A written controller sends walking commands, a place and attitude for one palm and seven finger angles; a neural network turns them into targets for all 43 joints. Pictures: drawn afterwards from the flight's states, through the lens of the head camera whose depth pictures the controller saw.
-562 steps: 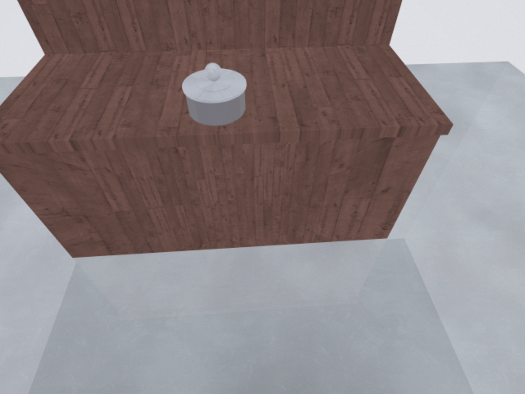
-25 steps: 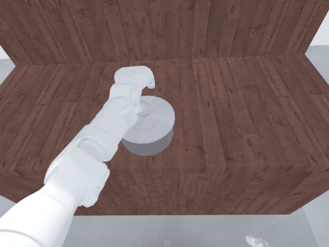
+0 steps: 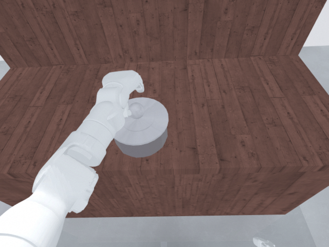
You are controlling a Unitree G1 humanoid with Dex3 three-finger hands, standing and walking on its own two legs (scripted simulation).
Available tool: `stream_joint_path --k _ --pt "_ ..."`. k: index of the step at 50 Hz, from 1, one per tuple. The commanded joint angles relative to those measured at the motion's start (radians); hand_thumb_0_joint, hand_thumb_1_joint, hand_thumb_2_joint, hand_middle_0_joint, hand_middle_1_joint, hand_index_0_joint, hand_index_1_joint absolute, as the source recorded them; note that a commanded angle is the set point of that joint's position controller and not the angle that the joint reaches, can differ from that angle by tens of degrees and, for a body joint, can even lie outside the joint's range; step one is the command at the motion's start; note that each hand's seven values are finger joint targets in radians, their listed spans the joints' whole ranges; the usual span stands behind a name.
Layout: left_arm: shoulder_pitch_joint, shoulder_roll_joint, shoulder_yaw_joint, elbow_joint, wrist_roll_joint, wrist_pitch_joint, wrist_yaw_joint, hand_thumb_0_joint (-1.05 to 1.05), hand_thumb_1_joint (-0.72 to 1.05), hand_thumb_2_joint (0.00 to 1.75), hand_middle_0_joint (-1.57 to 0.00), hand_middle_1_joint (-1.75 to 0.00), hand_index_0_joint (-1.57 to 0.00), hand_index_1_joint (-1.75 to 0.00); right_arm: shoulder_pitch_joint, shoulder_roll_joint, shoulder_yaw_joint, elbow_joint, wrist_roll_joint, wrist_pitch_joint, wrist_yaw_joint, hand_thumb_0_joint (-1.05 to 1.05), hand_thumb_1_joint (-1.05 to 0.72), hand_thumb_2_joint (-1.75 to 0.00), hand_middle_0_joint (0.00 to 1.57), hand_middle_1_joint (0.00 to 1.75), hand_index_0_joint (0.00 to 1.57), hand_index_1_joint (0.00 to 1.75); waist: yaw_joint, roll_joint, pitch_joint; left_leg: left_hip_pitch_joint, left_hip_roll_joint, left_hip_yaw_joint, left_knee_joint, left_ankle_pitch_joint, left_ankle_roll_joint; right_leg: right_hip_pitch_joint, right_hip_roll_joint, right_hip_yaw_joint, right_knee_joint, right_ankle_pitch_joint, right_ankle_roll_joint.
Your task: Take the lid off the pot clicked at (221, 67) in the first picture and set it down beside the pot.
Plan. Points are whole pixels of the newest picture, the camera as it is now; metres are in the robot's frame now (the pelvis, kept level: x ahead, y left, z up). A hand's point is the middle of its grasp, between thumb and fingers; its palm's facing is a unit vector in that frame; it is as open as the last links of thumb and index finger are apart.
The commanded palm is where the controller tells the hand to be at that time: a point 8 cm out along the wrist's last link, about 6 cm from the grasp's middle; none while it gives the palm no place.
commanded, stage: lower the open fingers around the knob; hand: left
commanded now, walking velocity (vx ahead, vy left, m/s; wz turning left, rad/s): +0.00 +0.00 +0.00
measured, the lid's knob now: (136, 110) +0.50 +0.08 +0.03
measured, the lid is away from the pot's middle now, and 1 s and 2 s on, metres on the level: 0.00 0.00 0.01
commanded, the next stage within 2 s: close the fingers and squeeze the knob in 1.06 s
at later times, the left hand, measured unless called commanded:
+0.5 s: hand (127, 110) +0.46 +0.10 +0.08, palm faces -0.33 -0.06 -0.94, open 10.5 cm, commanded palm +0.46 +0.09 +0.13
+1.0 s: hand (130, 115) +0.46 +0.09 +0.05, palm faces -0.32 -0.07 -0.94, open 10.6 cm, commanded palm +0.45 +0.10 +0.11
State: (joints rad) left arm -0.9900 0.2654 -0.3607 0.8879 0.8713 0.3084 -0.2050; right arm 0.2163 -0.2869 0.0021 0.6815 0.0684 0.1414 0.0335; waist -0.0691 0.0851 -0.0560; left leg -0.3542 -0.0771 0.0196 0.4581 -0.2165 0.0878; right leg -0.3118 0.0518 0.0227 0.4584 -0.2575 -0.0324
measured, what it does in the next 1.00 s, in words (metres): stands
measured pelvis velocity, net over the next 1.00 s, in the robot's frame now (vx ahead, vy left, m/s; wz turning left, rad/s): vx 0.00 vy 0.01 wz -0.02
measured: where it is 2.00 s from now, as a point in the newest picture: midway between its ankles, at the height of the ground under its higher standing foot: outside the picture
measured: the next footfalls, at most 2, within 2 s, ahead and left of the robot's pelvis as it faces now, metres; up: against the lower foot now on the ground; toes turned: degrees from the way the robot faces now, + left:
none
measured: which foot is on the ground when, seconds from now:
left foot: down 0.00-1.00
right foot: down 0.00-1.00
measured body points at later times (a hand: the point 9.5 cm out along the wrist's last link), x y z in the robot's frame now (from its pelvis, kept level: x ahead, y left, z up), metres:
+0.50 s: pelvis +0.00 +0.00 +0.00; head +0.04 -0.02 +0.45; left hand +0.47 +0.10 +0.13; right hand +0.08 -0.25 -0.14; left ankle +0.00 +0.06 -0.74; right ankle -0.02 -0.10 -0.74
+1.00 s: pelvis +0.00 +0.01 +0.00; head +0.05 -0.01 +0.44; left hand +0.47 +0.10 +0.10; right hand +0.06 -0.25 -0.14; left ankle +0.00 +0.06 -0.74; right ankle -0.02 -0.10 -0.74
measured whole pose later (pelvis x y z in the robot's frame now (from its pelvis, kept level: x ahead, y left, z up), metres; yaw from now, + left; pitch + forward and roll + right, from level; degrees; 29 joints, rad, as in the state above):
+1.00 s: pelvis +0.00 +0.01 +0.00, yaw -1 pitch +10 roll -1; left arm -0.93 0.23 -0.31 1.02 0.90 0.25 -0.06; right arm 0.25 -0.27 -0.01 0.71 0.06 0.15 0.03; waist -0.10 0.08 -0.09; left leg -0.44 -0.07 0.04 0.51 -0.24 0.09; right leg -0.40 0.06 0.04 0.50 -0.27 -0.02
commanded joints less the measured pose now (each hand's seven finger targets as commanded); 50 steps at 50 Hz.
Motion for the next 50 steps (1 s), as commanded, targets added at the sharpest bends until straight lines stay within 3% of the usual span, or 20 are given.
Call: stream_joint_path --k 1,4,8,11,13,15,16,18,19,23,26,27,30,31,33,36,38,44,48,50 --pt "-0.519 0.182 0.091 -0.137 0.010 -0.008 0.041 0.00 -0.32 1.37 -0.80 -0.08 -0.80 -0.08 -0.041 -0.106 -0.033 -0.108 0.001 -0.023 -0.007 0.00 -0.90 -0.90 0.20 0.30 0.20 0.30 -0.018 -0.157 -0.350 0.220 0.030 -0.034 -0.008 0.246 -0.004 0.073 -0.008 0.016 -0.039 0.364 -0.001" --pt "-0.536 0.150 0.058 -0.178 0.019 -0.031 0.039 0.00 -0.32 1.37 -0.80 -0.08 -0.80 -0.08 -0.049 -0.097 -0.035 -0.115 -0.001 -0.023 -0.004 0.00 -0.90 -0.90 0.20 0.30 0.20 0.30 -0.024 -0.093 -0.385 0.259 0.032 -0.039 0.013 0.295 -0.005 0.058 -0.012 0.018 -0.024 0.393 -0.007" --pt "-0.518 0.195 0.111 -0.159 0.026 -0.044 0.050 0.00 -0.32 1.37 -0.80 -0.08 -0.80 -0.08 -0.044 -0.104 -0.036 -0.112 -0.002 -0.017 -0.003 0.00 -0.90 -0.90 0.20 0.30 0.20 0.30 -0.016 -0.157 -0.408 0.249 0.032 -0.041 0.009 0.307 -0.006 0.071 -0.007 0.013 -0.030 0.407 -0.004" --pt "-0.477 0.127 0.056 -0.105 0.019 -0.034 0.062 0.00 -0.32 1.37 -0.80 -0.08 -0.80 -0.08 -0.049 -0.095 -0.034 -0.112 0.002 -0.011 -0.005 0.00 -0.90 -0.90 0.20 0.30 0.20 0.30 -0.022 -0.141 -0.343 0.217 0.035 -0.035 0.006 0.282 -0.008 0.049 -0.005 0.007 -0.024 0.386 -0.004" --pt "-0.507 0.169 0.088 -0.100 0.030 -0.040 0.066 0.00 -0.32 1.37 -0.80 -0.08 -0.80 -0.08 -0.051 -0.104 -0.032 -0.106 0.000 -0.014 -0.007 0.00 -0.90 -0.90 0.20 0.30 0.20 0.30 -0.025 -0.149 -0.346 0.201 0.032 -0.035 0.006 0.253 -0.007 0.031 -0.008 0.016 -0.036 0.356 -0.005" --pt "-0.535 0.187 0.094 -0.141 0.028 -0.048 0.078 0.00 -0.32 1.37 -0.80 -0.08 -0.80 -0.08 -0.044 -0.103 -0.033 -0.107 -0.002 -0.014 -0.009 0.00 -0.90 -0.90 0.20 0.30 0.20 0.30 -0.024 -0.113 -0.399 0.224 0.033 -0.040 0.010 0.263 -0.006 0.051 -0.009 0.025 -0.027 0.366 -0.006" --pt "-0.521 0.135 0.059 -0.135 0.016 -0.047 0.080 0.00 -0.32 1.37 -0.80 -0.08 -0.80 -0.08 -0.044 -0.093 -0.037 -0.108 -0.002 -0.012 -0.010 0.00 -0.90 -0.90 0.20 0.30 0.20 0.30 -0.032 -0.110 -0.384 0.228 0.036 -0.036 0.015 0.262 -0.005 0.044 -0.010 0.022 -0.025 0.362 -0.005" --pt "-0.533 0.200 0.114 -0.136 0.034 -0.061 0.087 0.00 -0.32 1.37 -0.80 -0.08 -0.80 -0.08 -0.033 -0.102 -0.038 -0.103 -0.004 -0.017 -0.011 0.00 -0.90 -0.90 0.20 0.30 0.20 0.30 -0.025 -0.133 -0.418 0.229 0.039 -0.047 0.017 0.281 -0.005 0.045 -0.006 0.023 -0.023 0.368 -0.008" --pt "-0.547 0.171 0.088 -0.181 0.020 -0.066 0.093 0.00 -0.32 1.37 -0.80 -0.08 -0.80 -0.08 -0.032 -0.096 -0.041 -0.107 -0.004 -0.015 -0.011 0.00 -0.90 -0.90 0.20 0.30 0.20 0.30 -0.028 -0.081 -0.431 0.250 0.043 -0.043 0.020 0.293 -0.006 0.050 -0.009 0.022 -0.014 0.375 -0.008" --pt "-0.468 0.159 0.103 -0.065 0.030 -0.057 0.102 0.00 -0.32 1.37 -0.80 -0.08 -0.80 -0.08 -0.011 -0.110 -0.046 -0.086 -0.001 -0.011 -0.006 0.00 -0.90 -0.90 0.20 0.30 0.20 0.30 -0.030 -0.165 -0.377 0.209 0.044 -0.041 0.010 0.276 -0.010 0.015 0.001 0.003 -0.026 0.351 -0.003" --pt "-0.532 0.112 0.059 -0.090 0.014 -0.055 0.115 0.00 -0.32 1.37 -0.80 -0.08 -0.80 -0.08 -0.004 -0.104 -0.050 -0.079 -0.002 -0.014 -0.007 0.00 -0.90 -0.90 0.20 0.30 0.20 0.30 -0.046 -0.099 -0.365 0.226 0.050 -0.044 0.015 0.249 -0.009 -0.023 0.000 0.008 -0.019 0.305 -0.008" --pt "-0.563 0.162 0.096 -0.133 0.024 -0.065 0.124 0.00 -0.32 1.37 -0.80 -0.08 -0.80 -0.08 0.006 -0.109 -0.050 -0.077 -0.007 -0.021 -0.006 0.00 -0.90 -0.90 0.20 0.30 0.20 0.30 -0.040 -0.085 -0.424 0.255 0.051 -0.058 0.020 0.265 -0.011 -0.019 0.000 0.014 -0.014 0.310 -0.011" --pt "-0.511 0.143 0.089 -0.099 0.037 -0.071 0.139 0.00 -0.32 1.37 -0.80 -0.08 -0.80 -0.08 0.018 -0.105 -0.054 -0.075 -0.011 -0.023 -0.006 0.00 -0.90 -0.90 0.20 0.30 0.20 0.30 -0.038 -0.117 -0.445 0.252 0.052 -0.058 0.032 0.308 -0.010 -0.010 0.004 0.010 -0.004 0.347 -0.011" --pt "-0.445 0.136 0.095 -0.025 0.034 -0.058 0.146 0.00 -0.32 1.37 -0.80 -0.08 -0.80 -0.08 0.023 -0.102 -0.054 -0.069 -0.009 -0.019 -0.006 0.00 -0.90 -0.90 0.20 0.30 0.20 0.30 -0.033 -0.131 -0.380 0.217 0.055 -0.047 0.028 0.293 -0.011 -0.015 0.007 0.000 -0.007 0.332 -0.011" --pt "-0.447 0.183 0.140 -0.009 0.040 -0.053 0.154 0.00 -0.32 1.37 -0.80 -0.08 -0.80 -0.08 0.022 -0.115 -0.051 -0.069 -0.010 -0.020 -0.007 0.00 -0.90 -0.90 0.20 0.30 0.20 0.30 -0.026 -0.171 -0.402 0.186 0.052 -0.042 0.021 0.290 -0.011 0.007 0.005 0.009 -0.010 0.353 -0.007" --pt "-0.460 0.138 0.095 -0.041 0.032 -0.051 0.161 0.00 -0.32 1.37 -0.80 -0.08 -0.80 -0.08 0.017 -0.105 -0.054 -0.076 -0.010 -0.020 -0.005 0.00 -0.90 -0.90 0.20 0.30 0.20 0.30 -0.033 -0.100 -0.400 0.209 0.055 -0.042 0.032 0.305 -0.011 -0.003 0.004 0.008 -0.001 0.356 -0.011" --pt "-0.472 0.143 0.106 -0.071 0.043 -0.064 0.158 0.00 -0.32 1.37 -0.80 -0.08 -0.80 -0.08 0.023 -0.105 -0.059 -0.080 -0.013 -0.027 -0.003 0.00 -0.90 -0.90 0.20 0.30 0.20 0.30 -0.033 -0.110 -0.446 0.235 0.056 -0.052 0.046 0.351 -0.009 -0.013 0.004 0.012 0.001 0.380 -0.012" --pt "-0.404 0.118 0.090 0.026 0.037 -0.056 0.172 0.00 -0.32 1.37 -0.80 -0.08 -0.80 -0.08 0.042 -0.110 -0.058 -0.064 -0.011 -0.015 -0.003 0.00 -0.90 -0.90 0.20 0.30 0.20 0.30 -0.037 -0.106 -0.369 0.198 0.057 -0.041 0.038 0.312 -0.015 -0.042 0.012 -0.007 0.005 0.335 -0.010" --pt "-0.459 0.148 0.115 -0.070 0.047 -0.069 0.182 0.00 -0.32 1.37 -0.80 -0.08 -0.80 -0.08 0.031 -0.104 -0.062 -0.076 -0.016 -0.018 -0.001 0.00 -0.90 -0.90 0.20 0.30 0.20 0.30 -0.030 -0.089 -0.478 0.251 0.059 -0.053 0.057 0.374 -0.015 -0.020 0.008 0.005 0.012 0.377 -0.013" --pt "-0.424 0.154 0.115 -0.037 0.048 -0.062 0.185 0.00 -0.32 1.37 -0.80 -0.08 -0.80 -0.08 0.034 -0.110 -0.061 -0.067 -0.012 -0.011 0.000 0.00 -0.90 -0.90 0.20 0.30 0.20 0.30 -0.035 -0.110 -0.433 0.241 0.060 -0.048 0.049 0.362 -0.019 -0.025 0.015 -0.008 0.009 0.377 -0.007"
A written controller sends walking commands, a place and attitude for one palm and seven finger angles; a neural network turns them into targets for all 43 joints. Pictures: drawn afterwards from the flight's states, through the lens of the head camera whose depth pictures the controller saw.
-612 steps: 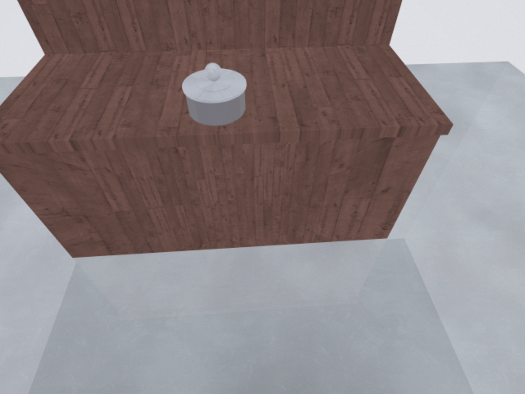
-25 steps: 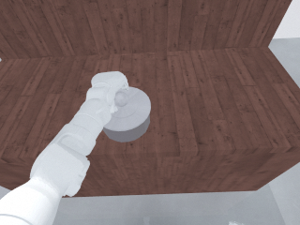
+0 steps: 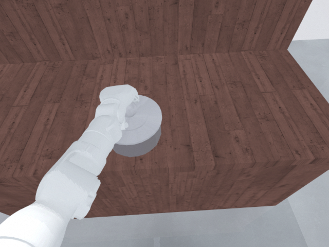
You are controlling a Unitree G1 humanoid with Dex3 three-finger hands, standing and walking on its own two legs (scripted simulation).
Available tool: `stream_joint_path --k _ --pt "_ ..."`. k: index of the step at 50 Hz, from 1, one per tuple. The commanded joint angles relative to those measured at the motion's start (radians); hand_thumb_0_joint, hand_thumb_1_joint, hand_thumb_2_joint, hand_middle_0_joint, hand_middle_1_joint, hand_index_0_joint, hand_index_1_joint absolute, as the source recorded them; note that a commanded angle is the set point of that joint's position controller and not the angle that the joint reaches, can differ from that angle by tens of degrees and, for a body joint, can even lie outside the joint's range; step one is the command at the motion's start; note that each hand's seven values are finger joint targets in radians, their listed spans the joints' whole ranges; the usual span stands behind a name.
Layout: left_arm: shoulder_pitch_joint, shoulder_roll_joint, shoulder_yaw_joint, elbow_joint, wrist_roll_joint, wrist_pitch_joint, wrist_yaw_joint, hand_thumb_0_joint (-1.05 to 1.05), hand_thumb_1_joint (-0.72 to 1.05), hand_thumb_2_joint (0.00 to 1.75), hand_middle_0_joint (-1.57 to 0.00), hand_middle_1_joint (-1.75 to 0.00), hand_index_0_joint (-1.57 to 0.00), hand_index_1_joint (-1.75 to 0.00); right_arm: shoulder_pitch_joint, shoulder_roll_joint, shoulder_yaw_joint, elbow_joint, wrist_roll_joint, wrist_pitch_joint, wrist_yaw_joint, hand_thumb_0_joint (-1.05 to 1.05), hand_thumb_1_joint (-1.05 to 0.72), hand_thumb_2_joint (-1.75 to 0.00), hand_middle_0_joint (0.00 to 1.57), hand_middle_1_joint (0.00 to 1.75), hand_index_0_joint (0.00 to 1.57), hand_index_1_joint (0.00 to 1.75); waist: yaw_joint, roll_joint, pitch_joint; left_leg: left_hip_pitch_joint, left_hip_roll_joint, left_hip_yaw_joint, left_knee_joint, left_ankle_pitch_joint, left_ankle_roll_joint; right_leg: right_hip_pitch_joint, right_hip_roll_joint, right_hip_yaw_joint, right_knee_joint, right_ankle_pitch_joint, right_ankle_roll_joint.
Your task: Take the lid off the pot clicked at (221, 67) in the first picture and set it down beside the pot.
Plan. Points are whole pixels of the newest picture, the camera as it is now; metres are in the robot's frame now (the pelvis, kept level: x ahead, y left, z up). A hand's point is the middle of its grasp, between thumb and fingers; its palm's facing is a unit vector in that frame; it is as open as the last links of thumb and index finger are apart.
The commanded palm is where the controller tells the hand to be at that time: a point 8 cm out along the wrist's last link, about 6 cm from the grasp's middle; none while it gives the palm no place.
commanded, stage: lower the open fingers around the knob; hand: left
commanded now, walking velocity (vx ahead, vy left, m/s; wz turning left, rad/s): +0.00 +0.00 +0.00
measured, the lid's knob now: (128, 108) +0.50 +0.09 +0.03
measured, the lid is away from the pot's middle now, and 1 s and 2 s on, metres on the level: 0.00 0.01 0.00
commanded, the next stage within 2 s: close the fingers and squeeze the knob in 0.06 s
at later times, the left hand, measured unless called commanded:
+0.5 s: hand (126, 114) +0.45 +0.09 +0.05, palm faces -0.33 -0.06 -0.94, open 10.0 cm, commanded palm +0.45 +0.09 +0.11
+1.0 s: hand (126, 114) +0.46 +0.09 +0.05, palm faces -0.33 -0.06 -0.94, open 8.0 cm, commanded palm +0.45 +0.09 +0.11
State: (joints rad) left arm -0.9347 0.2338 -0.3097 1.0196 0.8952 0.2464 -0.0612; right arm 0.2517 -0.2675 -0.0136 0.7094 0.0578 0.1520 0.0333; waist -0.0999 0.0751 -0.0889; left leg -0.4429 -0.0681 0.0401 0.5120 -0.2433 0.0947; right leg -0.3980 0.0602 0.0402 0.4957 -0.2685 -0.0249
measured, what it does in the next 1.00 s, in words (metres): stands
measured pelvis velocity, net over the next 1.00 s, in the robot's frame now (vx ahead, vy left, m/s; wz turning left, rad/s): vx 0.00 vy -0.01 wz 0.00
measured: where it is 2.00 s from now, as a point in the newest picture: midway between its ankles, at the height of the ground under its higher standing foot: outside the picture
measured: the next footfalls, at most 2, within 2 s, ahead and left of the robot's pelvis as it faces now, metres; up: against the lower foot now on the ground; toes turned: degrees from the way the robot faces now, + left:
none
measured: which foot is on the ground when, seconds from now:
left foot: down 0.00-1.00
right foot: down 0.00-1.00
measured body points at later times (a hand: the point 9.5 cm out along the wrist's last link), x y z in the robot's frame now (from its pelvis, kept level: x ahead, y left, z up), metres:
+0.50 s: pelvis +0.00 +0.00 +0.00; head +0.04 -0.03 +0.45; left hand +0.46 +0.09 +0.11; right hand +0.07 -0.26 -0.14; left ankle +0.00 +0.06 -0.73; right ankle -0.02 -0.11 -0.73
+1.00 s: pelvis +0.00 -0.01 +0.00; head +0.05 -0.03 +0.45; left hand +0.47 +0.09 +0.10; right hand +0.08 -0.27 -0.14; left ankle +0.00 +0.06 -0.73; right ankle -0.02 -0.11 -0.73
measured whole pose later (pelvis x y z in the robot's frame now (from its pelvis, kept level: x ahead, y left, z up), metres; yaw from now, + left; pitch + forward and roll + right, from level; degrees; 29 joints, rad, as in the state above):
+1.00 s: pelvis +0.00 -0.01 +0.00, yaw +0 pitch +10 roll -1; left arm -0.92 0.24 -0.33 1.01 0.89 0.26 -0.06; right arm 0.24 -0.27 -0.01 0.71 0.07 0.16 0.03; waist -0.10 0.08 -0.08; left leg -0.43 -0.06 0.03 0.51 -0.25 0.08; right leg -0.39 0.07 0.04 0.49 -0.27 -0.04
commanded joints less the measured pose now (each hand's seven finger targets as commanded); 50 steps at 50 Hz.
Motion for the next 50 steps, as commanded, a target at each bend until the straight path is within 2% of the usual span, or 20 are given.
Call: stream_joint_path --k 1,6,8,9,16,18,19,20,21,23,24,27,29,32,34,37,41,43,47,50 --pt "-0.452 0.159 0.047 -0.153 0.012 0.007 0.041 0.00 -0.32 1.37 -0.80 -0.08 -0.80 -0.08 -0.006 -0.122 -0.042 -0.104 0.001 -0.020 0.000 0.00 -0.90 -0.90 0.20 0.30 0.20 0.30 0.001 -0.100 -0.378 0.312 0.051 -0.063 -0.008 0.384 -0.024 0.071 0.006 -0.026 -0.028 0.385 -0.016" --pt "-0.488 0.134 0.023 -0.144 0.011 0.016 0.042 0.00 -0.32 1.37 -0.80 -0.08 -0.80 -0.08 -0.008 -0.122 -0.043 -0.096 0.004 -0.016 -0.002 0.00 -0.90 -0.90 0.20 0.30 0.20 0.30 -0.012 -0.088 -0.338 0.306 0.053 -0.067 -0.016 0.327 -0.024 0.030 0.006 -0.027 -0.036 0.326 -0.018" --pt "-0.497 0.164 0.053 -0.179 0.012 0.006 0.039 0.00 -0.32 1.37 -0.80 -0.08 -0.80 -0.08 -0.017 -0.125 -0.043 -0.106 0.001 -0.021 -0.002 0.00 -0.90 -0.90 0.20 0.30 0.20 0.30 -0.003 -0.091 -0.390 0.320 0.049 -0.070 -0.011 0.346 -0.022 0.048 0.002 -0.019 -0.037 0.351 -0.019" --pt "-0.473 0.145 0.036 -0.164 0.005 0.009 0.039 0.00 -0.18 1.08 -0.60 -0.45 -0.60 -0.45 -0.015 -0.120 -0.041 -0.106 0.000 -0.017 -0.004 0.00 -0.90 -0.90 0.20 0.30 0.20 0.30 -0.004 -0.089 -0.377 0.317 0.050 -0.066 -0.012 0.349 -0.022 0.062 0.003 -0.024 -0.031 0.353 -0.018" --pt "-0.531 0.081 -0.018 -0.140 0.000 0.015 0.038 0.00 -0.11 1.08 -0.57 -0.65 -0.57 -0.65 -0.012 -0.120 -0.041 -0.092 0.005 -0.011 -0.006 0.00 -0.90 -0.90 0.20 0.30 0.20 0.30 -0.029 -0.104 -0.333 0.302 0.050 -0.068 -0.019 0.284 -0.024 0.014 0.006 -0.027 -0.038 0.294 -0.015" --pt "-0.554 0.163 0.054 -0.156 0.008 0.007 0.047 0.00 -0.09 1.08 -0.56 -0.69 -0.56 -0.69 -0.011 -0.124 -0.040 -0.091 -0.002 -0.020 -0.010 0.00 -0.90 -0.90 0.20 0.30 0.20 0.30 -0.016 -0.113 -0.384 0.301 0.048 -0.074 -0.015 0.289 -0.021 0.035 0.002 -0.015 -0.038 0.309 -0.018" --pt "-0.526 0.142 0.032 -0.119 0.001 0.014 0.049 0.00 -0.08 1.08 -0.56 -0.71 -0.56 -0.71 -0.010 -0.120 -0.035 -0.090 0.000 -0.017 -0.013 0.00 -0.90 -0.90 0.20 0.30 0.20 0.30 -0.019 -0.111 -0.348 0.277 0.047 -0.066 -0.018 0.273 -0.020 0.044 0.002 -0.016 -0.035 0.306 -0.017" --pt "-0.576 0.162 0.035 -0.138 0.017 0.013 0.053 0.00 -0.07 1.08 -0.56 -0.73 -0.56 -0.73 -0.008 -0.128 -0.035 -0.080 0.002 -0.016 -0.013 0.00 -0.90 -0.90 0.20 0.30 0.20 0.30 -0.031 -0.126 -0.351 0.279 0.048 -0.070 -0.023 0.262 -0.022 0.032 0.005 -0.018 -0.038 0.300 -0.013" --pt "-0.586 0.093 -0.016 -0.160 0.007 0.014 0.054 0.00 -0.06 1.08 -0.57 -0.75 -0.57 -0.75 -0.010 -0.115 -0.038 -0.089 0.000 -0.020 -0.013 0.00 -0.90 -0.90 0.20 0.30 0.20 0.30 -0.032 -0.088 -0.363 0.295 0.050 -0.068 -0.016 0.274 -0.021 0.022 0.001 -0.012 -0.032 0.300 -0.018" --pt "-0.566 0.139 0.033 -0.162 0.018 0.008 0.054 0.00 -0.04 1.07 -0.57 -0.78 -0.57 -0.78 -0.006 -0.120 -0.039 -0.089 -0.002 -0.025 -0.009 0.00 -0.90 -0.90 0.20 0.30 0.20 0.30 -0.015 -0.094 -0.425 0.322 0.052 -0.080 -0.010 0.325 -0.025 0.041 0.003 -0.015 -0.025 0.330 -0.021" --pt "-0.534 0.105 0.010 -0.145 0.006 0.012 0.054 0.00 -0.02 1.07 -0.57 -0.80 -0.57 -0.80 -0.003 -0.117 -0.043 -0.089 -0.004 -0.023 -0.010 0.00 -0.90 -0.90 0.20 0.30 0.20 0.30 -0.020 -0.093 -0.410 0.322 0.051 -0.069 -0.003 0.335 -0.021 0.050 0.003 -0.017 -0.025 0.348 -0.018" --pt "-0.543 0.158 0.042 -0.137 0.014 0.022 0.054 0.00 0.01 1.06 -0.58 -0.84 -0.58 -0.84 -0.001 -0.129 -0.040 -0.079 0.000 -0.019 -0.010 0.00 -0.90 -0.90 0.20 0.30 0.20 0.30 -0.021 -0.120 -0.388 0.296 0.047 -0.066 -0.017 0.308 -0.023 0.064 0.006 -0.019 -0.037 0.356 -0.012" --pt "-0.513 0.094 -0.002 -0.106 0.000 0.024 0.044 0.00 0.03 1.05 -0.58 -0.87 -0.58 -0.87 -0.002 -0.121 -0.041 -0.083 0.002 -0.019 -0.012 0.00 -0.90 -0.90 0.20 0.30 0.20 0.30 -0.029 -0.130 -0.341 0.271 0.046 -0.057 -0.015 0.299 -0.018 0.059 0.004 -0.019 -0.039 0.358 -0.012" --pt "-0.532 0.171 0.051 -0.162 0.006 0.017 0.042 0.00 0.07 1.03 -0.60 -0.90 -0.60 -0.90 -0.003 -0.128 -0.040 -0.087 0.000 -0.024 -0.013 0.00 -0.90 -0.90 0.20 0.30 0.20 0.30 -0.015 -0.107 -0.410 0.294 0.042 -0.059 -0.011 0.317 -0.017 0.095 0.000 -0.003 -0.038 0.395 -0.012" --pt "-0.503 0.104 -0.002 -0.177 0.002 0.006 0.033 0.00 0.10 1.02 -0.61 -0.92 -0.61 -0.92 -0.006 -0.116 -0.042 -0.097 0.001 -0.025 -0.009 0.00 -0.90 -0.90 0.20 0.30 0.20 0.30 -0.015 -0.067 -0.396 0.308 0.045 -0.059 0.000 0.357 -0.016 0.080 -0.001 -0.007 -0.029 0.407 -0.017" --pt "-0.482 0.183 0.058 -0.134 0.007 0.013 0.036 0.00 0.14 0.99 -0.62 -0.95 -0.62 -0.95 -0.002 -0.132 -0.039 -0.089 0.004 -0.019 -0.013 0.00 -0.90 -0.90 0.20 0.30 0.20 0.30 -0.014 -0.150 -0.354 0.260 0.040 -0.051 -0.017 0.296 -0.015 0.094 0.004 -0.008 -0.047 0.389 -0.007" --pt "-0.495 0.114 -0.001 -0.184 0.002 0.007 0.032 0.00 0.19 0.96 -0.65 -0.98 -0.65 -0.98 -0.007 -0.118 -0.043 -0.095 0.004 -0.022 -0.009 0.00 -0.90 -0.90 0.20 0.30 0.20 0.30 -0.017 -0.088 -0.369 0.295 0.043 -0.053 -0.001 0.340 -0.013 0.082 0.000 -0.006 -0.033 0.416 -0.015" --pt "-0.484 0.188 0.065 -0.177 0.010 0.001 0.033 0.00 0.22 0.94 -0.66 -0.99 -0.66 -0.99 -0.009 -0.126 -0.041 -0.097 0.003 -0.023 -0.010 0.00 -0.90 -0.90 0.20 0.30 0.20 0.30 -0.003 -0.119 -0.404 0.283 0.039 -0.055 -0.002 0.349 -0.012 0.109 -0.002 0.001 -0.035 0.436 -0.013" --pt "-0.485 0.130 0.005 -0.188 0.012 0.010 0.030 0.00 0.28 0.89 -0.69 -1.01 -0.69 -1.01 -0.022 -0.121 -0.041 -0.098 0.009 -0.015 -0.004 0.00 -0.90 -0.90 0.20 0.30 0.20 0.30 -0.015 -0.094 -0.383 0.301 0.038 -0.054 -0.002 0.347 -0.017 0.086 0.002 -0.009 -0.035 0.427 -0.011" --pt "-0.495 0.161 0.033 -0.201 0.011 0.007 0.031 0.00 0.32 0.85 -0.72 -1.02 -0.72 -1.02 -0.020 -0.126 -0.041 -0.097 0.006 -0.014 -0.003 0.00 -0.90 -0.90 0.20 0.30 0.20 0.30 -0.009 -0.096 -0.400 0.311 0.039 -0.056 0.002 0.375 -0.016 0.099 0.002 -0.007 -0.028 0.454 -0.011"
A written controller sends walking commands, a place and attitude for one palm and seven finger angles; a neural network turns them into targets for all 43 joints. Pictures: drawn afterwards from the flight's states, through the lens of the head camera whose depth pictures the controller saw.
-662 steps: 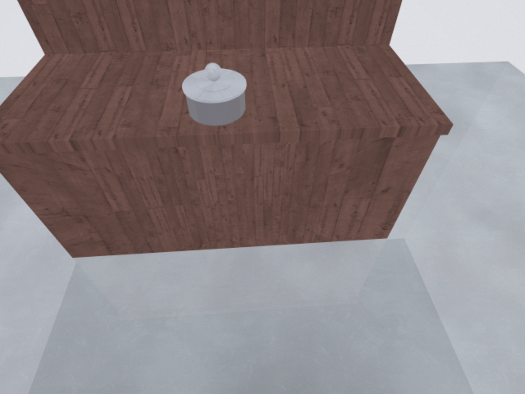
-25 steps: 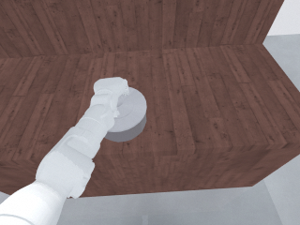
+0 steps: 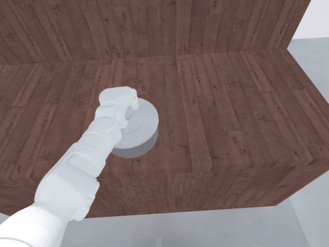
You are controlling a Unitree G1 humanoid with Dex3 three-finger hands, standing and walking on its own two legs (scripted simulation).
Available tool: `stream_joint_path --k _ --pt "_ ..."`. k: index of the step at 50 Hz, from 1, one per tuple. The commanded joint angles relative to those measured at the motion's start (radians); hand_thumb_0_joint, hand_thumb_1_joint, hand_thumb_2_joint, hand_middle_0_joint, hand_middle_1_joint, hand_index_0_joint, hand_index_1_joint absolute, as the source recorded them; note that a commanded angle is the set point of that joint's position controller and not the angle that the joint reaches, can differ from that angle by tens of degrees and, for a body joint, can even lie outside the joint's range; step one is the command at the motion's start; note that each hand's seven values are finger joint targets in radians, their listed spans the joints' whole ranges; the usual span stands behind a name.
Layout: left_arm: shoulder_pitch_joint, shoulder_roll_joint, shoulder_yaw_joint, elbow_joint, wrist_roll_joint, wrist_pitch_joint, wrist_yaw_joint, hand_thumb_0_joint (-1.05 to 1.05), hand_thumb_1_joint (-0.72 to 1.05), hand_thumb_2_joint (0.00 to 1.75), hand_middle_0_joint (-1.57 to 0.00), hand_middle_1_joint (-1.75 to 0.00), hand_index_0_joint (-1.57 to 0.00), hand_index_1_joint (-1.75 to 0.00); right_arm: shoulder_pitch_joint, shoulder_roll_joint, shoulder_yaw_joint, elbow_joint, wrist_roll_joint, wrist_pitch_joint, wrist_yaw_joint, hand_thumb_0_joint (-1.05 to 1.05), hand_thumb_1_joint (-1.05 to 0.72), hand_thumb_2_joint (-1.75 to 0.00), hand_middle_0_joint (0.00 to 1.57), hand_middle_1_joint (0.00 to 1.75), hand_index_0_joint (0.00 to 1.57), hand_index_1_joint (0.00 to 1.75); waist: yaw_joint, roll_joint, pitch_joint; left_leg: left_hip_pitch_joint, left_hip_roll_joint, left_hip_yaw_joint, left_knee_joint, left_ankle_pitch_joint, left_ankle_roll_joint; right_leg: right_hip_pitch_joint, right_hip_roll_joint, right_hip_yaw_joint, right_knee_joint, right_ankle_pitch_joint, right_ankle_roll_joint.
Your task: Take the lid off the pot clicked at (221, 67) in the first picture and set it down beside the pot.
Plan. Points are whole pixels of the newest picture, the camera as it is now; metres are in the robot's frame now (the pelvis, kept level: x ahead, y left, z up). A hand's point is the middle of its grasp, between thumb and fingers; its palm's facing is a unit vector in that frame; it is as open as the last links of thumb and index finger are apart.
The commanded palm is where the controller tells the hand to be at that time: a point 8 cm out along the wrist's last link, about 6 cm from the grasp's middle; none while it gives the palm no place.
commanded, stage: close the fingers and squeeze the knob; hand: left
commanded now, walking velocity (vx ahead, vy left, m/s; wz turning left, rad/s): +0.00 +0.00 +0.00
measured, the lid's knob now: (124, 112) +0.48 +0.10 +0.03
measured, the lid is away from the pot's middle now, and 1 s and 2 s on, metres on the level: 0.01 0.00 0.01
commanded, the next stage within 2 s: lift the lid straight up in 0.64 s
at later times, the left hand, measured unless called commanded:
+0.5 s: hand (122, 115) +0.45 +0.10 +0.05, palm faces -0.34 -0.07 -0.94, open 7.9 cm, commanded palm +0.45 +0.11 +0.11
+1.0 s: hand (121, 114) +0.45 +0.10 +0.05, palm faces -0.34 -0.07 -0.94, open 7.9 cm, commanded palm +0.46 +0.11 +0.13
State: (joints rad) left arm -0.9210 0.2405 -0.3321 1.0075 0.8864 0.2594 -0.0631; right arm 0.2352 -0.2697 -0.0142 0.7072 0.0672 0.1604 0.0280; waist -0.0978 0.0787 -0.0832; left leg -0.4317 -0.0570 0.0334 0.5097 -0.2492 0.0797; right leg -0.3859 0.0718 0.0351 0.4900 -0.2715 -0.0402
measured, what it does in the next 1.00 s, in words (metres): stands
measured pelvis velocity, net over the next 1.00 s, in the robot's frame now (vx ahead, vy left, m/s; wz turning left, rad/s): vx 0.00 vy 0.01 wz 0.00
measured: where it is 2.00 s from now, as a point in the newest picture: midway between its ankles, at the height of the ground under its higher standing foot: outside the picture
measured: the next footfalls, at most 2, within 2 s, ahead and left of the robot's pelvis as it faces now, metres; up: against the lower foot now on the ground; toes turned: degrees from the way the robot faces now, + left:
none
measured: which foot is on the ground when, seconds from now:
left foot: down 0.00-1.00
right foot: down 0.00-1.00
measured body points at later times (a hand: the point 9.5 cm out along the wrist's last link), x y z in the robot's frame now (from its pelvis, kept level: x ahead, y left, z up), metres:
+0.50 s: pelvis +0.00 +0.00 +0.00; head +0.05 -0.02 +0.45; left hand +0.46 +0.10 +0.10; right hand +0.08 -0.26 -0.14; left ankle +0.00 +0.07 -0.73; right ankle -0.03 -0.10 -0.73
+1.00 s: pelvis +0.00 +0.01 +0.00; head +0.04 -0.02 +0.45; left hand +0.47 +0.10 +0.11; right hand +0.06 -0.25 -0.14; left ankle +0.00 +0.07 -0.73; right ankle -0.03 -0.10 -0.73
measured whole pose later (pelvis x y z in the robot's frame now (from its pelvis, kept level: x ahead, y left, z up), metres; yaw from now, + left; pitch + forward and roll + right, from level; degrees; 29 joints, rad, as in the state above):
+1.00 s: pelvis +0.00 +0.01 +0.00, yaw +0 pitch +10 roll -1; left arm -0.94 0.24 -0.32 1.02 0.88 0.27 -0.07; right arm 0.25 -0.26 -0.01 0.72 0.07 0.14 0.02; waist -0.11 0.08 -0.08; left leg -0.43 -0.06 0.04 0.51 -0.24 0.09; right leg -0.39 0.07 0.04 0.49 -0.27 -0.03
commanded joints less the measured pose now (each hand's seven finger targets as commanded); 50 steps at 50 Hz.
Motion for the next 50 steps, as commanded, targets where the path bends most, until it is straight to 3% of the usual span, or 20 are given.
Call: stream_joint_path --k 1,3,7,9,10,13,15,19,22,24,26,29,31,37,39,40,43,46,47,50 --pt "-0.481 0.130 0.044 -0.176 0.010 -0.001 0.033 0.00 0.34 0.83 -0.73 -1.02 -0.73 -1.02 -0.006 -0.117 -0.042 -0.100 -0.002 -0.018 0.001 0.00 -0.90 -0.90 0.20 0.30 0.20 0.30 -0.010 -0.110 -0.391 0.292 0.031 -0.045 0.002 0.382 -0.001 0.095 -0.010 -0.006 -0.022 0.454 0.005" --pt "-0.532 0.115 0.031 -0.236 0.017 -0.014 0.027 0.00 0.32 0.88 -0.70 -0.99 -0.71 -1.00 -0.016 -0.116 -0.044 -0.105 -0.004 -0.022 0.005 0.00 -0.90 -0.90 0.20 0.30 0.20 0.30 -0.013 -0.097 -0.442 0.318 0.029 -0.051 0.015 0.417 0.001 0.088 -0.015 0.003 -0.018 0.483 0.003" --pt "-0.501 0.113 0.023 -0.160 0.019 0.003 0.031 0.00 0.33 0.92 -0.68 -0.97 -0.69 -0.99 -0.015 -0.122 -0.037 -0.090 0.000 -0.011 0.005 0.00 -0.90 -0.90 0.20 0.30 0.20 0.30 -0.023 -0.131 -0.373 0.284 0.027 -0.048 0.003 0.364 -0.003 0.067 -0.007 -0.009 -0.025 0.445 0.008" --pt "-0.527 0.076 0.001 -0.181 0.001 0.005 0.032 0.00 0.35 0.93 -0.68 -0.97 -0.69 -0.98 -0.016 -0.115 -0.041 -0.091 -0.003 -0.011 0.003 0.00 -0.90 -0.90 0.20 0.30 0.20 0.30 -0.028 -0.100 -0.364 0.283 0.029 -0.039 0.007 0.363 0.001 0.068 -0.014 -0.001 -0.023 0.452 0.005" --pt "-0.525 0.131 0.044 -0.160 0.013 0.008 0.036 0.00 0.36 0.94 -0.68 -0.97 -0.69 -0.98 -0.010 -0.123 -0.041 -0.082 -0.002 -0.011 0.004 0.00 -0.90 -0.90 0.20 0.30 0.20 0.30 -0.023 -0.121 -0.380 0.286 0.028 -0.047 0.002 0.350 -0.002 0.070 -0.010 -0.006 -0.025 0.436 0.008" --pt "-0.555 0.115 0.034 -0.207 0.015 -0.005 0.029 0.00 0.39 0.95 -0.68 -0.97 -0.70 -0.99 -0.017 -0.117 -0.041 -0.094 -0.007 -0.018 0.000 0.00 -0.90 -0.90 0.20 0.30 0.20 0.30 -0.020 -0.120 -0.442 0.304 0.024 -0.050 0.019 0.400 0.004 0.090 -0.016 0.005 -0.016 0.491 0.004" --pt "-0.495 0.167 0.076 -0.169 0.012 -0.003 0.028 0.00 0.41 0.96 -0.69 -0.97 -0.71 -0.99 -0.010 -0.122 -0.038 -0.090 -0.006 -0.014 -0.001 0.00 -0.90 -0.90 0.20 0.30 0.20 0.30 -0.010 -0.141 -0.413 0.286 0.023 -0.044 0.009 0.392 0.001 0.118 -0.013 -0.001 -0.020 0.504 0.010" --pt "-0.495 0.117 0.033 -0.185 0.006 -0.006 0.027 0.00 0.45 0.98 -0.70 -0.97 -0.73 -1.00 -0.018 -0.112 -0.039 -0.101 -0.005 -0.016 -0.004 0.00 -0.90 -0.90 0.20 0.30 0.20 0.30 -0.015 -0.113 -0.391 0.278 0.025 -0.037 0.010 0.385 0.005 0.108 -0.017 0.005 -0.021 0.495 0.008" --pt "-0.498 0.209 0.092 -0.146 0.022 0.003 0.035 0.00 0.48 0.99 -0.71 -0.98 -0.74 -1.00 -0.012 -0.125 -0.030 -0.092 0.000 -0.015 -0.007 0.00 -0.90 -0.90 0.20 0.30 0.20 0.30 -0.009 -0.139 -0.372 0.247 0.024 -0.041 -0.009 0.332 -0.002 0.113 -0.012 0.001 -0.028 0.455 0.009" --pt "-0.504 0.130 0.037 -0.186 0.016 -0.005 0.032 0.00 0.50 1.00 -0.72 -0.99 -0.75 -1.01 -0.011 -0.111 -0.038 -0.101 -0.003 -0.019 -0.004 0.00 -0.90 -0.90 0.20 0.30 0.20 0.30 -0.012 -0.066 -0.390 0.286 0.029 -0.042 0.005 0.367 0.001 0.088 -0.017 0.003 -0.021 0.449 0.001" --pt "-0.493 0.199 0.090 -0.158 0.023 -0.001 0.041 0.00 0.52 1.00 -0.73 -0.99 -0.76 -1.01 -0.005 -0.118 -0.035 -0.099 -0.002 -0.017 -0.006 0.00 -0.90 -0.90 0.20 0.30 0.20 0.30 -0.004 -0.099 -0.389 0.269 0.030 -0.043 -0.005 0.346 -0.001 0.106 -0.012 0.002 -0.025 0.428 0.003" --pt "-0.490 0.144 0.049 -0.169 0.017 -0.003 0.041 0.00 0.55 1.02 -0.75 -1.00 -0.78 -1.02 -0.011 -0.112 -0.037 -0.106 -0.003 -0.021 -0.008 0.00 -0.90 -0.90 0.20 0.30 0.20 0.30 -0.010 -0.108 -0.388 0.267 0.029 -0.041 -0.003 0.346 0.002 0.106 -0.014 0.003 -0.028 0.437 0.004" --pt "-0.484 0.202 0.089 -0.119 0.019 0.008 0.046 0.00 0.57 1.03 -0.76 -1.01 -0.79 -1.02 -0.001 -0.123 -0.034 -0.096 0.001 -0.019 -0.011 0.00 -0.90 -0.90 0.20 0.30 0.20 0.30 -0.009 -0.126 -0.349 0.235 0.031 -0.037 -0.020 0.297 0.001 0.100 -0.010 0.002 -0.037 0.393 0.006" --pt "-0.518 0.192 0.079 -0.157 0.036 0.001 0.045 0.00 0.60 1.04 -0.77 -1.01 -0.80 -1.02 0.006 -0.124 -0.038 -0.095 -0.002 -0.028 -0.009 0.00 -0.90 -0.90 0.20 0.30 0.20 0.30 -0.010 -0.096 -0.405 0.289 0.034 -0.052 -0.011 0.334 -0.003 0.079 -0.007 -0.005 -0.032 0.398 0.002" --pt "-0.548 0.145 0.046 -0.173 0.020 0.000 0.045 0.00 0.60 1.04 -0.77 -1.01 -0.80 -1.03 0.007 -0.117 -0.041 -0.093 -0.003 -0.027 -0.008 0.00 -0.90 -0.90 0.20 0.30 0.20 0.30 -0.020 -0.082 -0.381 0.296 0.039 -0.052 -0.010 0.337 0.000 0.062 -0.008 -0.007 -0.032 0.385 0.000" --pt "-0.576 0.209 0.091 -0.187 0.030 0.001 0.051 0.00 0.60 1.04 -0.77 -1.01 -0.80 -1.03 0.011 -0.127 -0.042 -0.089 -0.004 -0.030 -0.008 0.00 -0.90 -0.90 0.20 0.30 0.20 0.30 -0.015 -0.086 -0.405 0.302 0.038 -0.058 -0.013 0.322 -0.001 0.065 -0.006 -0.003 -0.035 0.376 0.001" --pt "-0.596 0.193 0.080 -0.210 0.026 -0.001 0.050 0.00 0.61 1.04 -0.78 -1.01 -0.81 -1.03 0.000 -0.118 -0.041 -0.098 -0.004 -0.041 -0.009 0.00 -0.90 -0.90 0.20 0.30 0.20 0.30 -0.014 -0.087 -0.443 0.311 0.038 -0.067 -0.006 0.339 0.002 0.070 -0.011 0.006 -0.033 0.386 -0.003" --pt "-0.614 0.192 0.073 -0.188 0.018 0.013 0.054 0.00 0.61 1.04 -0.78 -1.01 -0.81 -1.03 0.013 -0.119 -0.039 -0.085 -0.002 -0.041 -0.014 0.00 -0.90 -0.90 0.20 0.30 0.20 0.30 -0.025 -0.086 -0.394 0.302 0.040 -0.061 -0.018 0.310 0.003 0.065 -0.008 0.000 -0.038 0.366 -0.001" --pt "-0.640 0.223 0.091 -0.200 0.027 0.015 0.055 0.00 0.61 1.04 -0.78 -1.01 -0.81 -1.03 0.015 -0.127 -0.038 -0.078 -0.002 -0.045 -0.014 0.00 -0.90 -0.90 0.20 0.30 0.20 0.30 -0.026 -0.102 -0.415 0.310 0.038 -0.069 -0.019 0.301 0.002 0.060 -0.006 0.002 -0.041 0.363 0.001" --pt "-0.677 0.196 0.071 -0.272 0.023 -0.004 0.048 0.00 0.61 1.04 -0.78 -1.01 -0.81 -1.03 0.017 -0.118 -0.044 -0.083 -0.005 -0.064 -0.011 0.00 -0.90 -0.90 0.20 0.30 0.20 0.30 -0.023 -0.049 -0.481 0.378 0.042 -0.083 0.001 0.382 0.000 0.060 -0.009 0.004 -0.024 0.401 -0.003"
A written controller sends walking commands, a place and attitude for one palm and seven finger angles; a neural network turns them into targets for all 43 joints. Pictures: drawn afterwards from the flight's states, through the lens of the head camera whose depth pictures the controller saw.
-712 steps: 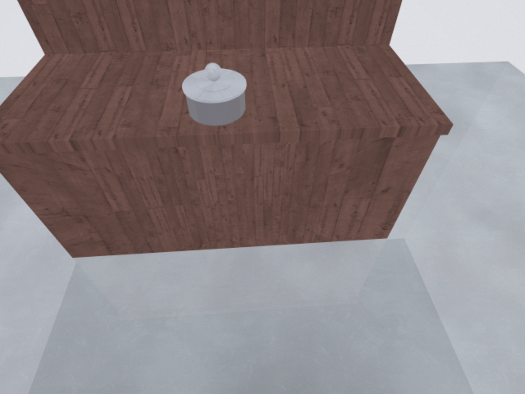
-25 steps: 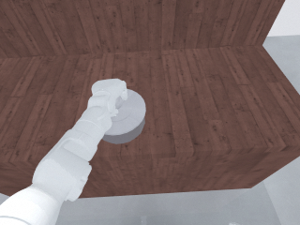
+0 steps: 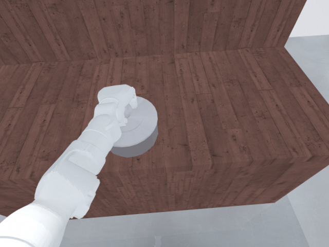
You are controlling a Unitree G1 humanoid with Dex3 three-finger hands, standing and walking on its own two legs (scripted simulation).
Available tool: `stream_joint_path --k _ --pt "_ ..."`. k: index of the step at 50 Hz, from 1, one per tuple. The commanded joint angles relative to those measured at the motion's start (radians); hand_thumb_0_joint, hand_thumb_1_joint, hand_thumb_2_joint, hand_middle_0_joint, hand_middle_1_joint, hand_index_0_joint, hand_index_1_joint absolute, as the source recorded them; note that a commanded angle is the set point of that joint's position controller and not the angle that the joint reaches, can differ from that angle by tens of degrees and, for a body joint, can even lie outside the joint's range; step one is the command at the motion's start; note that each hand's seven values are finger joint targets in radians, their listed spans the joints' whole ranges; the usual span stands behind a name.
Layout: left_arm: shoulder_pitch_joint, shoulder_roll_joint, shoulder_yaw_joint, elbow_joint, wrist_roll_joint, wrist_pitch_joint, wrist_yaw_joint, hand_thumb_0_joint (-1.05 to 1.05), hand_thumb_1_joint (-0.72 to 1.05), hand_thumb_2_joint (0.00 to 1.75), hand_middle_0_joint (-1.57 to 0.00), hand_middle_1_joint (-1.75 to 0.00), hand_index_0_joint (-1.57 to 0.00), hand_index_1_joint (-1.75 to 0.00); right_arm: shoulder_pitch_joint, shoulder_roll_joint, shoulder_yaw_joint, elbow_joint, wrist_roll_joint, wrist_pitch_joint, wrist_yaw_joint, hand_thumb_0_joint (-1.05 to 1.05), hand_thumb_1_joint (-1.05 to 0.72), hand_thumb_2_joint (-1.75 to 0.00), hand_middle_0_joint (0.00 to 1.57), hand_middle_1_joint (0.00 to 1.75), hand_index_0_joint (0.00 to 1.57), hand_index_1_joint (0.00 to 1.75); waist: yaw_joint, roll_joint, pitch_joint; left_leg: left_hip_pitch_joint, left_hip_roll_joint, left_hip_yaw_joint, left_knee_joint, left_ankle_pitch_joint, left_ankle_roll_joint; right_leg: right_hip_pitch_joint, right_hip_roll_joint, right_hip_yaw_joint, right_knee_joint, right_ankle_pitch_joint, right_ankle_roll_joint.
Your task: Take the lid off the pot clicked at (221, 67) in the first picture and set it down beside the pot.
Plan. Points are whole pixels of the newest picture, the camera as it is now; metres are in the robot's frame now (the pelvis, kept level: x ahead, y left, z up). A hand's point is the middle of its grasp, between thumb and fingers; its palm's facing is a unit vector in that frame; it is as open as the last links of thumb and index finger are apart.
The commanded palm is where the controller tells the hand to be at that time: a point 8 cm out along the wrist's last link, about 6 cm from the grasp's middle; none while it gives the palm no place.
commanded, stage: lift the lid straight up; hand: left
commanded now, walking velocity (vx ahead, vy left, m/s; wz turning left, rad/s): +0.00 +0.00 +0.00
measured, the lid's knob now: (123, 110) +0.49 +0.10 +0.03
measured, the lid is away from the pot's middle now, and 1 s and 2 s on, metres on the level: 0.00 0.01 0.02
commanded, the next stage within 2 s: move the lid sideways beside the pot in 1.74 s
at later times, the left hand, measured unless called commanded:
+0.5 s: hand (116, 104) +0.46 +0.10 +0.09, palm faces -0.31 -0.07 -0.95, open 7.9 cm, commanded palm +0.46 +0.10 +0.17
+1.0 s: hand (114, 90) +0.46 +0.10 +0.13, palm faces -0.27 -0.07 -0.96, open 7.9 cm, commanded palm +0.46 +0.10 +0.21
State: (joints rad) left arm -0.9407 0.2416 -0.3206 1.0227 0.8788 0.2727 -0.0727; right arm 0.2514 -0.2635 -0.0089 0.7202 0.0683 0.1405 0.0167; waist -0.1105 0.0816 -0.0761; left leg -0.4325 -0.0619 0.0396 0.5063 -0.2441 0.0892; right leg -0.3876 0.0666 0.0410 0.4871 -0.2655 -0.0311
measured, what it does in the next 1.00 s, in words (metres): stands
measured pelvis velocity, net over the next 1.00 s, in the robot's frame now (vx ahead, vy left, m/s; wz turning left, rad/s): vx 0.00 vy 0.00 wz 0.02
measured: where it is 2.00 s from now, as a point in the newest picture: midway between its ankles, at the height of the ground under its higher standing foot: outside the picture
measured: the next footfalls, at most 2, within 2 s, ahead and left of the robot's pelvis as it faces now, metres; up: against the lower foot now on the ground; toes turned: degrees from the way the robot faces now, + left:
none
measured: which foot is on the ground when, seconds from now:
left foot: down 0.00-1.00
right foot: down 0.00-1.00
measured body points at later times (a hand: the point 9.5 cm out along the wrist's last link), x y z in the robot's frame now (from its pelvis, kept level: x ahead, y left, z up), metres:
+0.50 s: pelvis +0.00 +0.00 +0.00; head +0.04 -0.03 +0.45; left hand +0.47 +0.10 +0.14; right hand +0.10 -0.26 -0.13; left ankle +0.00 +0.06 -0.73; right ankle -0.02 -0.11 -0.73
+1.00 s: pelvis +0.00 +0.00 +0.00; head +0.03 -0.03 +0.45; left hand +0.47 +0.10 +0.19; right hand +0.09 -0.25 -0.13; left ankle +0.00 +0.06 -0.73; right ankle -0.02 -0.11 -0.73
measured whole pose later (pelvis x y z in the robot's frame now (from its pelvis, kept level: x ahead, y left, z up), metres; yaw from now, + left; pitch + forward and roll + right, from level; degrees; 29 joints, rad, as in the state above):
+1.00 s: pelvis +0.00 +0.00 +0.00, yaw +1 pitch +6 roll -1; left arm -1.06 0.28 -0.34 0.92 0.87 0.33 -0.23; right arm 0.22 -0.27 0.01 0.71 0.07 0.12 0.02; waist -0.09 0.09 -0.05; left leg -0.35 -0.07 0.02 0.45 -0.22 0.09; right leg -0.30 0.05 0.03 0.45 -0.25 -0.03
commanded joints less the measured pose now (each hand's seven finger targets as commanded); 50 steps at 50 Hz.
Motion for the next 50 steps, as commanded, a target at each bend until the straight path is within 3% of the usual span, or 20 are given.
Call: stream_joint_path --k 1,3,4,5,8,9,10,15,18,21,24,25,29,31,36,38,41,45,47,50 --pt "-0.614 0.220 0.088 -0.258 0.029 -0.010 0.060 0.00 0.61 1.04 -0.78 -1.01 -0.81 -1.03 0.006 -0.126 -0.049 -0.093 -0.008 -0.039 0.001 0.00 -0.90 -0.90 0.20 0.30 0.20 0.30 -0.002 -0.060 -0.475 0.376 0.052 -0.087 0.000 0.397 -0.011 0.075 -0.003 -0.007 -0.023 0.400 -0.013" --pt "-0.609 0.174 0.051 -0.233 0.030 -0.003 0.047 0.00 0.61 1.04 -0.78 -1.01 -0.81 -1.03 -0.003 -0.125 -0.046 -0.096 -0.003 -0.039 0.005 0.00 -0.90 -0.90 0.20 0.30 0.20 0.30 -0.006 -0.106 -0.456 0.346 0.044 -0.086 -0.004 0.382 -0.010 0.066 -0.003 -0.009 -0.029 0.405 -0.011" --pt "-0.607 0.161 0.045 -0.238 0.016 0.001 0.046 0.00 0.61 1.04 -0.78 -1.01 -0.81 -1.03 0.001 -0.124 -0.049 -0.092 -0.005 -0.038 0.004 0.00 -0.90 -0.90 0.20 0.30 0.20 0.30 -0.010 -0.103 -0.425 0.345 0.048 -0.076 -0.008 0.380 -0.008 0.076 -0.004 -0.013 -0.029 0.414 -0.008" --pt "-0.616 0.223 0.090 -0.247 0.027 0.004 0.046 0.00 0.61 1.04 -0.78 -1.01 -0.81 -1.03 0.000 -0.134 -0.049 -0.087 -0.005 -0.038 0.006 0.00 -0.90 -0.90 0.20 0.30 0.20 0.30 -0.001 -0.106 -0.446 0.356 0.044 -0.078 -0.009 0.388 -0.010 0.088 -0.001 -0.011 -0.031 0.429 -0.006" --pt "-0.629 0.172 0.042 -0.280 0.027 0.002 0.025 0.00 0.61 1.04 -0.78 -1.01 -0.81 -1.03 -0.021 -0.123 -0.046 -0.103 -0.003 -0.041 0.010 0.00 -0.90 -0.90 0.20 0.30 0.20 0.30 -0.002 -0.091 -0.468 0.367 0.041 -0.085 0.000 0.419 -0.008 0.080 -0.008 -0.004 -0.030 0.441 -0.010" --pt "-0.623 0.154 0.030 -0.278 0.015 0.005 0.023 0.00 0.61 1.04 -0.78 -1.01 -0.81 -1.03 -0.016 -0.121 -0.047 -0.099 -0.003 -0.037 0.011 0.00 -0.90 -0.90 0.20 0.30 0.20 0.30 -0.006 -0.079 -0.426 0.367 0.045 -0.082 -0.004 0.412 -0.008 0.079 -0.007 -0.011 -0.029 0.431 -0.008" --pt "-0.622 0.200 0.066 -0.278 0.027 0.008 0.022 0.00 0.61 1.04 -0.78 -1.01 -0.81 -1.03 -0.012 -0.130 -0.048 -0.092 -0.004 -0.036 0.012 0.00 -0.90 -0.90 0.20 0.30 0.20 0.30 0.001 -0.094 -0.441 0.379 0.043 -0.083 -0.008 0.410 -0.011 0.083 -0.002 -0.014 -0.032 0.433 -0.007" --pt "-0.630 0.191 0.046 -0.274 0.024 0.022 0.002 0.00 0.61 1.04 -0.78 -1.01 -0.81 -1.03 -0.034 -0.126 -0.039 -0.104 -0.001 -0.030 0.010 0.00 -0.90 -0.90 0.20 0.30 0.20 0.30 0.001 -0.112 -0.401 0.344 0.033 -0.076 -0.020 0.363 -0.008 0.096 -0.006 -0.010 -0.043 0.429 -0.005" --pt "-0.663 0.239 0.081 -0.326 0.027 0.017 -0.005 0.00 0.61 1.04 -0.78 -1.01 -0.81 -1.03 -0.044 -0.124 -0.034 -0.115 -0.004 -0.036 0.006 0.00 -0.90 -0.90 0.20 0.30 0.20 0.30 0.013 -0.087 -0.457 0.363 0.033 -0.080 -0.017 0.393 -0.006 0.125 -0.014 0.002 -0.039 0.455 -0.012" --pt "-0.626 0.180 0.032 -0.252 0.021 0.036 -0.015 0.00 0.61 1.04 -0.78 -1.01 -0.81 -1.03 -0.047 -0.121 -0.033 -0.110 0.004 -0.025 0.006 0.00 -0.90 -0.90 0.20 0.30 0.20 0.30 0.001 -0.117 -0.364 0.342 0.035 -0.075 -0.030 0.347 -0.009 0.100 -0.006 -0.017 -0.048 0.409 -0.006" --pt "-0.694 0.193 0.038 -0.322 0.007 0.025 -0.026 0.00 0.61 1.04 -0.78 -1.01 -0.81 -1.03 -0.053 -0.119 -0.032 -0.123 0.000 -0.038 0.003 0.00 -0.90 -0.90 0.20 0.30 0.20 0.30 0.003 -0.068 -0.420 0.369 0.031 -0.084 -0.027 0.349 -0.005 0.115 -0.016 -0.003 -0.043 0.410 -0.010" --pt "-0.711 0.245 0.073 -0.353 0.017 0.019 -0.027 0.00 0.61 1.04 -0.78 -1.01 -0.81 -1.03 -0.048 -0.126 -0.032 -0.115 -0.001 -0.040 0.004 0.00 -0.90 -0.90 0.20 0.30 0.20 0.30 0.009 -0.081 -0.464 0.396 0.029 -0.091 -0.026 0.366 -0.008 0.132 -0.012 -0.005 -0.044 0.426 -0.009" --pt "-0.701 0.171 0.013 -0.348 0.015 0.019 -0.049 0.00 0.61 1.04 -0.78 -1.01 -0.81 -1.03 -0.053 -0.118 -0.035 -0.120 0.002 -0.038 0.008 0.00 -0.90 -0.90 0.20 0.30 0.20 0.30 -0.002 -0.094 -0.424 0.405 0.032 -0.090 -0.021 0.395 -0.007 0.114 -0.011 -0.016 -0.045 0.439 -0.007" --pt "-0.646 0.217 0.061 -0.261 0.005 0.039 -0.054 0.00 0.61 1.04 -0.78 -1.01 -0.81 -1.03 -0.049 -0.128 -0.030 -0.111 0.003 -0.031 0.004 0.00 -0.90 -0.90 0.20 0.30 0.20 0.30 0.008 -0.157 -0.371 0.352 0.025 -0.077 -0.043 0.330 -0.006 0.135 -0.008 -0.020 -0.062 0.414 -0.001" --pt "-0.735 0.222 0.047 -0.362 0.016 0.026 -0.063 0.00 0.61 1.04 -0.78 -1.01 -0.81 -1.03 -0.059 -0.118 -0.027 -0.123 -0.003 -0.047 0.008 0.00 -0.90 -0.90 0.20 0.30 0.20 0.30 0.015 -0.055 -0.442 0.406 0.029 -0.100 -0.031 0.370 -0.009 0.128 -0.016 -0.004 -0.045 0.414 -0.015" --pt "-0.717 0.221 0.050 -0.379 0.026 0.020 -0.075 0.00 0.61 1.04 -0.78 -1.01 -0.81 -1.03 -0.068 -0.118 -0.028 -0.133 -0.003 -0.047 0.014 0.00 -0.90 -0.90 0.20 0.30 0.20 0.30 0.020 -0.090 -0.470 0.417 0.027 -0.099 -0.022 0.424 -0.007 0.143 -0.015 -0.003 -0.048 0.461 -0.014" --pt "-0.694 0.226 0.053 -0.267 0.011 0.061 -0.078 0.00 0.61 1.04 -0.78 -1.01 -0.81 -1.03 -0.066 -0.130 -0.022 -0.113 0.007 -0.031 0.007 0.00 -0.90 -0.90 0.20 0.30 0.20 0.30 0.013 -0.160 -0.337 0.324 0.021 -0.073 -0.061 0.300 -0.006 0.149 -0.011 -0.017 -0.070 0.409 -0.001" --pt "-0.780 0.280 0.080 -0.369 0.028 0.045 -0.082 0.00 0.61 1.04 -0.78 -1.01 -0.81 -1.03 -0.074 -0.124 -0.022 -0.128 -0.004 -0.057 0.007 0.00 -0.90 -0.90 0.20 0.30 0.20 0.30 0.024 -0.087 -0.460 0.390 0.022 -0.098 -0.042 0.336 -0.005 0.165 -0.020 0.007 -0.057 0.424 -0.013" --pt "-0.737 0.292 0.087 -0.301 0.036 0.060 -0.092 0.00 0.61 1.04 -0.78 -1.01 -0.81 -1.03 -0.072 -0.131 -0.015 -0.119 0.001 -0.046 0.004 0.00 -0.90 -0.90 0.20 0.30 0.20 0.30 0.025 -0.140 -0.406 0.350 0.019 -0.087 -0.059 0.319 -0.007 0.179 -0.014 -0.006 -0.066 0.423 -0.007" --pt "-0.779 0.247 0.048 -0.356 0.035 0.058 -0.110 0.00 0.61 1.04 -0.78 -1.01 -0.81 -1.03 -0.076 -0.129 -0.021 -0.132 0.001 -0.052 0.010 0.00 -0.90 -0.90 0.20 0.30 0.20 0.30 0.020 -0.107 -0.436 0.397 0.021 -0.096 -0.050 0.368 -0.007 0.161 -0.015 -0.007 -0.059 0.444 -0.009"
